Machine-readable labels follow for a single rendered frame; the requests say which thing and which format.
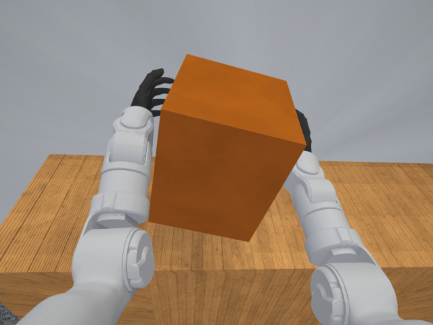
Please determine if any robot left upper arm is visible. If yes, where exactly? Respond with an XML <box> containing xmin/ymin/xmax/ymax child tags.
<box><xmin>16</xmin><ymin>227</ymin><xmax>155</xmax><ymax>325</ymax></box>

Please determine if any robot right upper arm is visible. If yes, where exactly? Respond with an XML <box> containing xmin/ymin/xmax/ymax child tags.
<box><xmin>311</xmin><ymin>262</ymin><xmax>433</xmax><ymax>325</ymax></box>

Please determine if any right robot forearm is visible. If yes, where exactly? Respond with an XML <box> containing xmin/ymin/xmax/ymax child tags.
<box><xmin>283</xmin><ymin>151</ymin><xmax>398</xmax><ymax>312</ymax></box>

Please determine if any left robot hand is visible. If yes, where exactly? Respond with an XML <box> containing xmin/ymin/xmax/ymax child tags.
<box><xmin>131</xmin><ymin>68</ymin><xmax>174</xmax><ymax>117</ymax></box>

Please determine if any carton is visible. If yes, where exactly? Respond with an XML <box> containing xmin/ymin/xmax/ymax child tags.
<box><xmin>148</xmin><ymin>54</ymin><xmax>306</xmax><ymax>242</ymax></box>

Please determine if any left robot forearm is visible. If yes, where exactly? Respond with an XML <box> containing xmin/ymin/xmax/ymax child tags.
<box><xmin>72</xmin><ymin>106</ymin><xmax>154</xmax><ymax>281</ymax></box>

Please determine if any pedestal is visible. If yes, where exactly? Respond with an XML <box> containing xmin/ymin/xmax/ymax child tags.
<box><xmin>0</xmin><ymin>154</ymin><xmax>433</xmax><ymax>325</ymax></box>

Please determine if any right robot hand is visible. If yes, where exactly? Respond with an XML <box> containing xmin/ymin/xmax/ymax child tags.
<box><xmin>296</xmin><ymin>109</ymin><xmax>312</xmax><ymax>153</ymax></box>

